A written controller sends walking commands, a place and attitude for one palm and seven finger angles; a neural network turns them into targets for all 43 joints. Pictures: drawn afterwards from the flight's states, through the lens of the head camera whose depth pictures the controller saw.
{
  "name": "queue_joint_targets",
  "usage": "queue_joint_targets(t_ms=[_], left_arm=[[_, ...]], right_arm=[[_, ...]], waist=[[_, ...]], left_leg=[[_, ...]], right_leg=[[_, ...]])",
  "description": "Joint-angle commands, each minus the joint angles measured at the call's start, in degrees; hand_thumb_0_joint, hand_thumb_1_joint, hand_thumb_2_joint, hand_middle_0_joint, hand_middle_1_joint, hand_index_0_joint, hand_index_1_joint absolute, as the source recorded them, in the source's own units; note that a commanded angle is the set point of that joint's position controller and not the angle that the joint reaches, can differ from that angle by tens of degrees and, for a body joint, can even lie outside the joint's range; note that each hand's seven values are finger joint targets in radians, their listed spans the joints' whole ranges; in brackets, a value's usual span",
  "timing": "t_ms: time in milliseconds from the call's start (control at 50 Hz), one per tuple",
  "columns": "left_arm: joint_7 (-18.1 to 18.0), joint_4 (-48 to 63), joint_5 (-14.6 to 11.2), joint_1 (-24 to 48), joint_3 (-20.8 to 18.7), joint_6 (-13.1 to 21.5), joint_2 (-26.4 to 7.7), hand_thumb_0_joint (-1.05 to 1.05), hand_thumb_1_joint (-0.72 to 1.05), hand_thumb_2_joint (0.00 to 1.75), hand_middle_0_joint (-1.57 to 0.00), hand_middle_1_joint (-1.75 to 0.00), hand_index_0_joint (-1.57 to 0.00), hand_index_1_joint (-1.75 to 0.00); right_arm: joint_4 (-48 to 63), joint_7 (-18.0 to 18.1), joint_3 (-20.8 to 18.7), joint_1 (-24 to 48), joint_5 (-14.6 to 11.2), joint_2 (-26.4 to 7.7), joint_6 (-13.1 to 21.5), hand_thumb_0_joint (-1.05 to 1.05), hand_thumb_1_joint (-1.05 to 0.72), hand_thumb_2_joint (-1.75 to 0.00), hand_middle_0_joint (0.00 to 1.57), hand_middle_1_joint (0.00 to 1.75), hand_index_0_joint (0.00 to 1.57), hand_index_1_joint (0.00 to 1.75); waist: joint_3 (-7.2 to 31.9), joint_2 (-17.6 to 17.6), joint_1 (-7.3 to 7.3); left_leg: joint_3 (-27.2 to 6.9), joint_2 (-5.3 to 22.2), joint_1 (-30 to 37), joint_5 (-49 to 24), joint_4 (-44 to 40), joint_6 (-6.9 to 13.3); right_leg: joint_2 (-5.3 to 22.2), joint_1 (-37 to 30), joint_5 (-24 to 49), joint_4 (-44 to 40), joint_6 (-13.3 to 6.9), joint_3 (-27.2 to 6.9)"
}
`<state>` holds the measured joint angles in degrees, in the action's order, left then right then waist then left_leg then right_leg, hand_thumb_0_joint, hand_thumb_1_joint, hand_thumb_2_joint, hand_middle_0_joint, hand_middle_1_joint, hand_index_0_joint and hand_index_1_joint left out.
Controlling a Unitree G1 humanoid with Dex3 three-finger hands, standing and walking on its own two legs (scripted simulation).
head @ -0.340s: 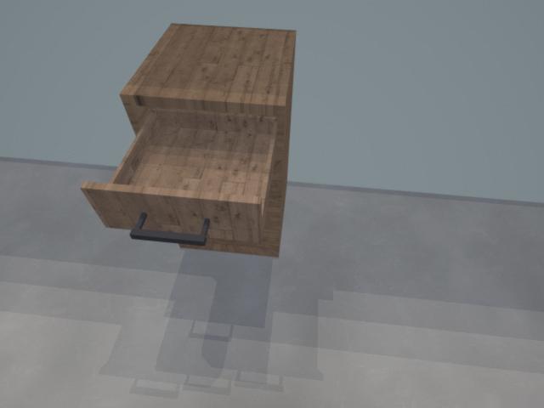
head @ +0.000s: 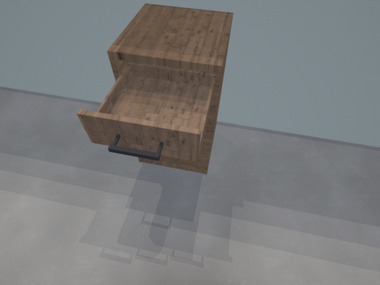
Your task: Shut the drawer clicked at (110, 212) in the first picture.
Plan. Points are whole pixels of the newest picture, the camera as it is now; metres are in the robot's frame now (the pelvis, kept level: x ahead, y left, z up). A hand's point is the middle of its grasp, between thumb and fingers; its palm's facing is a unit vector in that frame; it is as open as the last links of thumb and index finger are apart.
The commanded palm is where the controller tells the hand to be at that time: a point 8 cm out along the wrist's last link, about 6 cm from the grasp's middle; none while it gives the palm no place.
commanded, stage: turn or walk to find it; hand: left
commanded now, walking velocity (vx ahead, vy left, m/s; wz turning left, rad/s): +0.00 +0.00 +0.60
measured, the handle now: (136, 147) +0.51 +0.19 -0.11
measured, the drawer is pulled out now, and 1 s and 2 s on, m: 0.30 0.30 0.30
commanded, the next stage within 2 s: stand and wait in 0.24 s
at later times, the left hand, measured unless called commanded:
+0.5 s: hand out of the picture +0.04 +0.16 -0.15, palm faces +0.22 -0.93 -0.29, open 7.4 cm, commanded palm none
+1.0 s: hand out of the picture -0.04 +0.11 -0.17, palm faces +0.33 -0.92 -0.20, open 7.4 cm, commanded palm none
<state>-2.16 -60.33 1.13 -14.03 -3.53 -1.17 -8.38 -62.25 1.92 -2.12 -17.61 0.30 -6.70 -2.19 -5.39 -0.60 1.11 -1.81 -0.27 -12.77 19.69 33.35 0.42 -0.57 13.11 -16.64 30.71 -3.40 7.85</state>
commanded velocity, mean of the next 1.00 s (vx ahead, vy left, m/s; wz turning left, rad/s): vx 0.00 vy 0.00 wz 0.17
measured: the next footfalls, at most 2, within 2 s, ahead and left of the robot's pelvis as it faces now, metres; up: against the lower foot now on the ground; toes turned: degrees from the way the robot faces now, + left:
right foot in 0.38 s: +0.12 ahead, -0.17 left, +0.00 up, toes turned -4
left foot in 0.72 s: +0.04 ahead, +0.09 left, +0.00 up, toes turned +15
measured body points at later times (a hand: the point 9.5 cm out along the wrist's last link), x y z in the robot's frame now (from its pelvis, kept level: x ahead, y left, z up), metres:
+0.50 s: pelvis +0.00 -0.05 +0.00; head +0.06 -0.06 +0.45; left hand +0.03 +0.21 -0.13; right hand +0.10 -0.29 -0.16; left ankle -0.04 +0.09 -0.68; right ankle +0.02 -0.15 -0.73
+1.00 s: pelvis +0.03 -0.05 +0.01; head +0.06 -0.05 +0.45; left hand -0.06 +0.16 -0.15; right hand +0.16 -0.24 -0.15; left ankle +0.00 +0.08 -0.73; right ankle +0.04 -0.15 -0.73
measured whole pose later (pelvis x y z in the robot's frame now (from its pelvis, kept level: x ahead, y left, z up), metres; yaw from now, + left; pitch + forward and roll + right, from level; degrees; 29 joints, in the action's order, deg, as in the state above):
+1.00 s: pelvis +0.03 -0.05 +0.01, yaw +16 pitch -2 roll +1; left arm -1.1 -63.3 0.9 -16.4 -1.3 -0.5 -8.6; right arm -59.2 1.7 -2.1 -7.7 0.1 -8.6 -0.9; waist -5.5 -0.3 -1.1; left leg -1.5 0.7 -12.0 13.8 27.5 -1.7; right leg -0.2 10.1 -17.5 29.1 -1.8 2.4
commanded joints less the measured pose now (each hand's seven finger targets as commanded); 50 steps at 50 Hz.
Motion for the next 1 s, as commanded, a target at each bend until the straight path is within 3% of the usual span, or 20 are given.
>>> queue_joint_targets(t_ms=[0, 20, 40, 60, 100, 300, 320, 340, 360, 380, 420, 500, 580, 660, 680, 700, 760, 820, 880, 980], left_arm=[[-0.44, 4.80, 0.35, -0.56, -2.74, 0.51, -9.14, 0.00, 0.90, 0.90, -0.20, -0.30, -0.20, -0.30], [-0.23, 5.67, 0.20, 0.68, -2.77, 0.11, -8.45, 0.00, 0.90, 0.90, -0.20, -0.30, -0.20, -0.30], [-0.01, 7.07, -0.11, 1.96, -2.49, -0.12, -6.62, 0.00, 0.90, 0.90, -0.20, -0.30, -0.20, -0.30], [-0.20, 8.77, 0.16, 6.15, -2.16, -0.29, -7.11, 0.00, 0.90, 0.90, -0.20, -0.30, -0.20, -0.30], [0.06, 9.01, 0.12, 5.72, -2.37, -0.13, -6.90, 0.00, 0.90, 0.90, -0.20, -0.30, -0.20, -0.30], [0.75, 9.97, -0.60, 1.52, -1.45, 0.47, -6.77, 0.00, 0.90, 0.90, -0.20, -0.30, -0.20, -0.30], [0.49, 9.10, -0.50, -1.46, -1.86, 0.84, -8.47, 0.00, 0.90, 0.90, -0.20, -0.30, -0.20, -0.30], [-0.13, 8.35, 0.13, -4.22, -2.59, 1.46, -13.34, 0.00, 0.90, 0.90, -0.20, -0.30, -0.20, -0.30], [-0.02, 8.39, 0.31, -3.52, -2.58, 1.33, -16.25, 0.00, 0.90, 0.90, -0.20, -0.30, -0.20, -0.30], [0.14, 9.10, 0.63, -2.20, -2.04, 1.35, -15.50, 0.00, 0.90, 0.90, -0.20, -0.30, -0.20, -0.30], [-0.17, 9.44, 0.28, 1.19, -2.01, 1.59, -12.11, 0.00, 0.90, 0.90, -0.20, -0.30, -0.20, -0.30], [-0.21, 8.49, 0.48, -1.72, -2.25, 2.00, -12.02, 0.00, 0.90, 0.90, -0.20, -0.30, -0.20, -0.30], [-0.18, 6.87, 0.50, -4.50, -2.53, 1.82, -12.39, 0.00, 0.90, 0.90, -0.20, -0.30, -0.20, -0.30], [-0.32, 5.71, -0.31, -3.24, -1.52, 1.42, -8.92, 0.00, 0.90, 0.90, -0.20, -0.30, -0.20, -0.30], [-0.10, 6.01, -0.48, -4.85, -1.00, 1.23, -6.42, 0.00, 0.90, 0.90, -0.20, -0.30, -0.20, -0.30], [-0.09, 6.00, -0.47, -4.42, -0.20, 1.15, -5.14, 0.00, 0.90, 0.90, -0.20, -0.30, -0.20, -0.30], [0.46, 3.62, -0.25, -3.50, 0.05, 0.41, -5.94, 0.00, 0.90, 0.90, -0.20, -0.30, -0.20, -0.30], [0.85, 0.94, -0.16, -6.72, 0.54, 0.92, -4.94, 0.00, 0.90, 0.90, -0.20, -0.30, -0.20, -0.30], [0.85, 0.05, -0.26, -3.71, 0.95, 1.95, -9.27, 0.00, 0.90, 0.90, -0.20, -0.30, -0.20, -0.30], [0.35, -0.98, -0.49, -2.42, 0.95, 2.28, -7.31, 0.00, 0.90, 0.90, -0.20, -0.30, -0.20, -0.30]], right_arm=[[3.26, -0.64, -1.74, -4.17, 0.59, -4.88, 0.28, 0.00, -0.90, -0.90, 0.20, 0.30, 0.20, 0.30], [3.20, -0.79, -1.99, -5.52, 0.91, -6.46, 0.60, 0.00, -0.90, -0.90, 0.20, 0.30, 0.20, 0.30], [3.47, -0.52, -2.54, -7.15, 1.70, -9.83, 0.96, 0.00, -0.90, -0.90, 0.20, 0.30, 0.20, 0.30], [3.10, 0.24, -2.50, -9.58, 1.98, -10.43, 1.05, 0.00, -0.90, -0.90, 0.20, 0.30, 0.20, 0.30], [4.68, 0.82, -2.34, -6.36, 1.63, -11.15, 1.46, 0.00, -0.90, -0.90, 0.20, 0.30, 0.20, 0.30], [8.70, 0.49, -3.00, -0.16, 1.38, -13.01, 0.96, 0.00, -0.90, -0.90, 0.20, 0.30, 0.20, 0.30], [9.29, 0.38, -2.83, 0.47, 0.77, -11.56, 0.93, 0.00, -0.90, -0.90, 0.20, 0.30, 0.20, 0.30], [10.23, -0.10, -2.50, 0.34, 0.02, -8.56, 1.02, 0.00, -0.90, -0.90, 0.20, 0.30, 0.20, 0.30], [11.16, -0.36, -2.77, 0.95, 0.28, -8.39, 0.66, 0.00, -0.90, -0.90, 0.20, 0.30, 0.20, 0.30], [10.80, -0.90, -2.87, 1.36, 0.70, -8.62, 0.59, 0.00, -0.90, -0.90, 0.20, 0.30, 0.20, 0.30], [10.06, -1.05, -3.23, 2.69, 0.55, -9.22, 0.14, 0.00, -0.90, -0.90, 0.20, 0.30, 0.20, 0.30], [10.32, -1.50, -2.49, 7.44, -0.18, -7.35, 0.21, 0.00, -0.90, -0.90, 0.20, 0.30, 0.20, 0.30], [10.24, -1.68, -1.94, 9.75, -0.33, -6.48, 0.40, 0.00, -0.90, -0.90, 0.20, 0.30, 0.20, 0.30], [7.02, -1.18, -1.67, 3.19, 0.15, -7.84, 1.66, 0.00, -0.90, -0.90, 0.20, 0.30, 0.20, 0.30], [6.63, -0.87, -2.34, 2.00, 0.77, -11.80, 2.08, 0.00, -0.90, -0.90, 0.20, 0.30, 0.20, 0.30], [6.72, -0.52, -2.44, 1.91, 1.08, -13.48, 1.61, 0.00, -0.90, -0.90, 0.20, 0.30, 0.20, 0.30], [6.59, 0.53, -1.49, 5.43, 1.04, -10.79, 1.65, 0.00, -0.90, -0.90, 0.20, 0.30, 0.20, 0.30], [6.62, 0.71, -1.08, 8.07, 0.43, -10.34, 1.61, 0.00, -0.90, -0.90, 0.20, 0.30, 0.20, 0.30], [5.35, -0.38, -0.93, 5.61, -0.32, -7.28, 1.16, 0.00, -0.90, -0.90, 0.20, 0.30, 0.20, 0.30], [1.86, -0.24, -0.45, 2.81, 0.30, -5.95, 1.78, 0.00, -0.90, -0.90, 0.20, 0.30, 0.20, 0.30]], waist=[[1.74, 2.94, 0.53], [1.08, -5.34, 1.13], [-0.59, -17.12, 1.98], [-1.23, -15.08, 3.66], [0.57, -5.98, 0.74], [7.64, -7.97, -1.61], [7.62, -3.75, -3.06], [7.55, 9.58, -3.46], [4.40, 13.54, -3.43], [3.74, 9.81, -3.19], [2.43, 14.72, -1.41], [4.07, 8.98, -2.35], [4.21, 9.94, -3.14], [6.01, 1.65, 0.55], [7.76, -9.16, 0.29], [7.26, -12.53, 0.65], [5.14, -14.97, -0.12], [5.32, -4.81, -2.77], [1.50, 6.72, 0.02], [1.73, 2.48, 0.06]], left_leg=[[-0.62, 3.88, 0.16, -1.65, -3.76, 0.86], [-8.05, 7.16, 0.74, -10.16, -10.03, 2.91], [-24.65, 15.50, 2.41, -18.44, -15.33, 7.41], [-30.73, 18.49, 3.52, -25.18, -18.90, 11.32], [-25.94, 15.86, 3.77, -24.61, -16.26, 11.43], [-16.36, 7.26, 0.63, -26.26, -10.01, 6.38], [-14.45, 4.71, -5.75, -18.21, -6.57, 4.08], [-7.29, -1.90, -13.96, -2.82, 2.04, 0.32], [-3.35, -3.88, -15.39, 12.40, 11.35, -1.21], [-3.81, -2.29, -14.65, 13.81, 18.68, -1.04], [-3.83, 0.04, -18.20, 8.59, 27.45, -1.39], [0.66, 0.13, -14.00, 8.50, 18.70, -2.26], [2.31, -0.27, -9.76, 5.35, 8.99, -1.70], [-1.25, 2.93, 8.70, -14.71, -11.78, 0.21], [-11.91, 12.46, 13.41, -25.89, -11.12, 4.40], [-16.45, 18.67, 9.43, -24.78, -14.09, 9.04], [-13.38, 14.90, 6.02, -22.22, -15.56, 9.70], [-6.15, 9.47, 2.19, -21.04, -9.92, 5.78], [0.38, 0.91, 3.68, -4.43, -6.00, -0.37], [-0.85, 4.03, 5.83, -13.76, -9.72, 0.03]], right_leg=[[17.22, 3.28, 5.92, -5.21, -4.27, -10.12], [11.71, 6.17, 1.90, 2.46, -0.81, -4.42], [3.78, 13.55, -7.56, 14.29, 3.22, -0.72], [2.25, 18.48, -15.59, 24.54, 3.36, -6.06], [3.41, 19.49, -10.25, 31.55, 3.81, -10.25], [-0.75, -0.40, -1.78, 1.44, 5.31, -5.67], [1.37, -9.05, 4.61, -7.20, 4.96, -7.84], [12.28, -14.95, 7.93, -13.14, 1.26, -22.56], [23.15, -8.92, 7.95, -16.14, -4.86, -30.36], [22.64, -5.02, 5.02, -15.67, -7.99, -30.76], [17.98, -6.75, 17.75, -12.36, -7.86, -24.98], [16.35, -10.89, 38.49, -8.82, -7.19, -16.57], [15.92, -11.64, 38.37, -8.40, -6.37, -15.26], [10.65, -0.30, 19.52, -2.02, -0.72, -11.38], [5.02, 6.41, 3.52, 2.98, 2.34, -7.47], [3.16, 6.90, -13.88, 7.18, 3.83, -4.98], [3.67, 7.17, -13.61, 13.47, 3.78, -7.44], [3.12, -1.88, -1.21, -3.71, 3.93, -6.82], [11.15, 3.28, 1.69, -15.08, -0.53, -16.62], [7.03, 0.91, 6.65, -12.91, 0.67, -13.31]])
